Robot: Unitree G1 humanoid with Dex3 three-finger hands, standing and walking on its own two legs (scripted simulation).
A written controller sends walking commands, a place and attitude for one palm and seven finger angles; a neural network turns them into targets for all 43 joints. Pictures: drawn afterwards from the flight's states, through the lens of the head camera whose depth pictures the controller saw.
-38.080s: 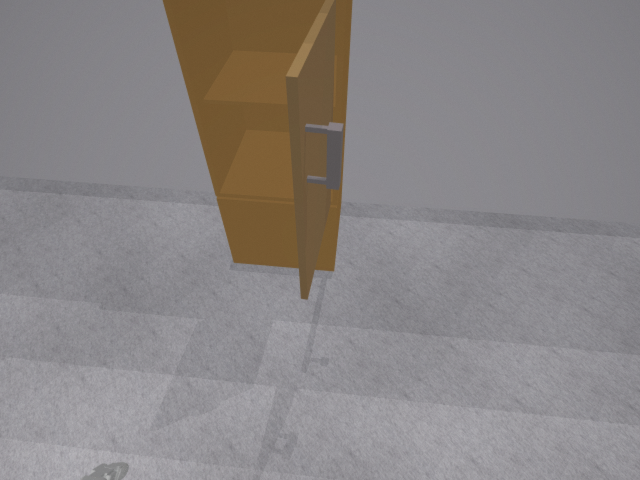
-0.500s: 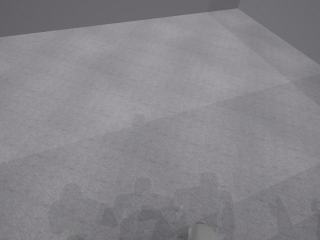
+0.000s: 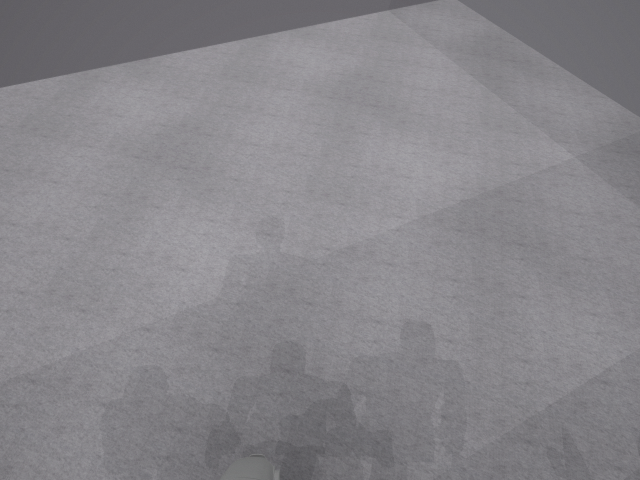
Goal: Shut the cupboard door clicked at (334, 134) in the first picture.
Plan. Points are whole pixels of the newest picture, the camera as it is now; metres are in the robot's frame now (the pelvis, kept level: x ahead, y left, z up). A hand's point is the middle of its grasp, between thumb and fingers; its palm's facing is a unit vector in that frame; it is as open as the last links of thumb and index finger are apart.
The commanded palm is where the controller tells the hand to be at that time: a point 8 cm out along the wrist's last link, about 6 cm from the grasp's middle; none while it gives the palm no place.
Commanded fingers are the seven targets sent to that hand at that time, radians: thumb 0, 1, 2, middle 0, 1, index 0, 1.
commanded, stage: turn to face it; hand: left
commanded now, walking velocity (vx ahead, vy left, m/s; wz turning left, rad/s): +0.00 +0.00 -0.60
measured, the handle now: out of the picture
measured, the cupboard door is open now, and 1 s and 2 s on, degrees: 49 49 49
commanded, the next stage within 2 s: none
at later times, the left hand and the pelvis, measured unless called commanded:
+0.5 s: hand (208, 394) +0.25 +0.19 -0.16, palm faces -0.30 -0.92 -0.24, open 7.4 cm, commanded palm none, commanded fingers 0.00 0.90 0.90 -0.20 -0.30 -0.20 -0.30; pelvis +0.07 +0.02 -0.01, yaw -19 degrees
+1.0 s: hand (248, 347) +0.33 +0.14 -0.17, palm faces -0.56 -0.81 -0.19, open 7.4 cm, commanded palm none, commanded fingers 0.00 0.90 0.90 -0.20 -0.30 -0.20 -0.30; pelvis +0.13 +0.03 +0.00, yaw -37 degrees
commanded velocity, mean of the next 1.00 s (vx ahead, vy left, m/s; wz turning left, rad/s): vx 0.00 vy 0.00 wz -0.60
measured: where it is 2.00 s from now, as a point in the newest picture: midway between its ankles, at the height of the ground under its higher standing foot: outside the picture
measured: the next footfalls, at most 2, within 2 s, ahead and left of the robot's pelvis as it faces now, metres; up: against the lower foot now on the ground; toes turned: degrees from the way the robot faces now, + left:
left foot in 0.10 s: +0.12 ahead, +0.13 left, +0.00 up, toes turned -1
right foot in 0.52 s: +0.07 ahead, -0.12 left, +0.00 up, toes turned -25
